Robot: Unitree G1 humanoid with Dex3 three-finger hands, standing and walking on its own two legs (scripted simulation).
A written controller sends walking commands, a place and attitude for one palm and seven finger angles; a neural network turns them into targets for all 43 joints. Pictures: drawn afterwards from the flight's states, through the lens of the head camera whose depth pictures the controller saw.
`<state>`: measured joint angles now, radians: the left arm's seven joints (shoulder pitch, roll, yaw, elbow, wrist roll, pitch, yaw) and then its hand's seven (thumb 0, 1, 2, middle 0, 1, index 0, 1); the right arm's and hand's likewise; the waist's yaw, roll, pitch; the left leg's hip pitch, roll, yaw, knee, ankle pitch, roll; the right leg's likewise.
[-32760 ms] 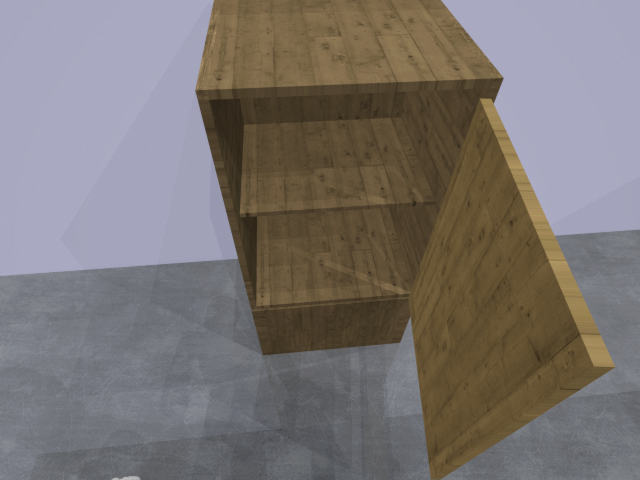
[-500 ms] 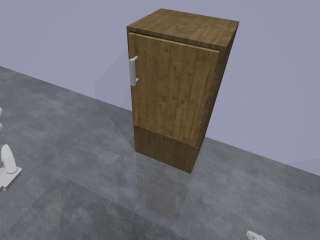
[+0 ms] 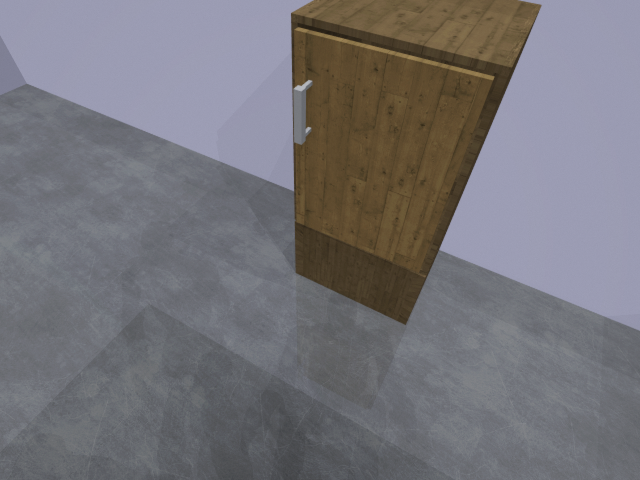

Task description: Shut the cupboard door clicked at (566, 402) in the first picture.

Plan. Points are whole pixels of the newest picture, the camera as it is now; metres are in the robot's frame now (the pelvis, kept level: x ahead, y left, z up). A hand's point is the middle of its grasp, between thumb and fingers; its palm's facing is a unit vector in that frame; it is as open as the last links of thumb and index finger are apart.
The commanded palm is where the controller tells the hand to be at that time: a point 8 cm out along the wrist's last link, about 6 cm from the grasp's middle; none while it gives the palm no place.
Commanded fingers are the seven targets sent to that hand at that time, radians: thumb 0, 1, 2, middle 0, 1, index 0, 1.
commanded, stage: let the arm hang, fingers relaxed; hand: left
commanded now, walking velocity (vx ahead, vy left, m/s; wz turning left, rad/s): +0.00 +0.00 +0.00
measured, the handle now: (304, 112) +0.89 +0.10 -0.02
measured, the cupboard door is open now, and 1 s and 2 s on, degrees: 1 1 1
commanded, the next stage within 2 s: look to check the result in 0.66 s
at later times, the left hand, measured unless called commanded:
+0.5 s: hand out of the picture -0.01 +0.18 -0.17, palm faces +0.00 -0.98 -0.18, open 7.4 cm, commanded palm none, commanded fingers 0.00 0.90 0.90 -0.20 -0.30 -0.20 -0.30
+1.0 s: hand out of the picture +0.01 +0.19 -0.17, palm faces -0.01 -0.97 -0.23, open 7.4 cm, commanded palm none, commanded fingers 0.00 0.90 0.90 -0.20 -0.30 -0.20 -0.30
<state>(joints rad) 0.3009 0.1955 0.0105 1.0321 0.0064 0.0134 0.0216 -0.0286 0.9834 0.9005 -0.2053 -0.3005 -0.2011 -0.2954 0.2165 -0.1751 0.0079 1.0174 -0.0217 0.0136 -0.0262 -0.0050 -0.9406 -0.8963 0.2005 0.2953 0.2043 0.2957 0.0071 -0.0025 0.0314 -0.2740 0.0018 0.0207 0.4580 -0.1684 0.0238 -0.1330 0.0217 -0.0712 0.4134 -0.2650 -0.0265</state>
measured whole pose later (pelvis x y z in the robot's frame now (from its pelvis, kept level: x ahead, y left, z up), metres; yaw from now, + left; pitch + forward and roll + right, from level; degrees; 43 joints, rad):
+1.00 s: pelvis +0.01 +0.00 +0.00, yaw -2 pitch -2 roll +0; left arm 0.29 0.19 0.01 1.15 0.01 -0.01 0.03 0.01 0.91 0.90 -0.20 -0.30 -0.20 -0.29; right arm 0.25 -0.20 -0.01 1.12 -0.01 0.00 -0.03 0.00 -0.91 -0.90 0.20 0.29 0.20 0.30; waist -0.01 0.01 0.03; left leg -0.20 -0.01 0.06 0.38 -0.15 0.03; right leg -0.08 0.01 -0.03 0.37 -0.26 -0.02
